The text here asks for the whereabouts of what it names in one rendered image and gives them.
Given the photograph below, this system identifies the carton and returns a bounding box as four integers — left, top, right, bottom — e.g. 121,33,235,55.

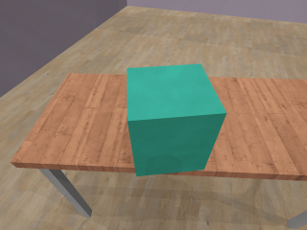
127,63,226,176

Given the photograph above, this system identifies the table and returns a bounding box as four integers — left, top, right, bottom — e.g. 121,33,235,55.
11,73,307,229

